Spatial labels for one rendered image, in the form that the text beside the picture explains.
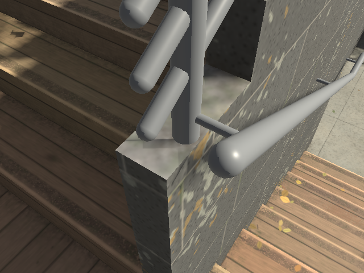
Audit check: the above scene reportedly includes stairs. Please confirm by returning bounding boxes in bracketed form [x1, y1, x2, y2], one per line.
[210, 151, 364, 273]
[0, 0, 209, 273]

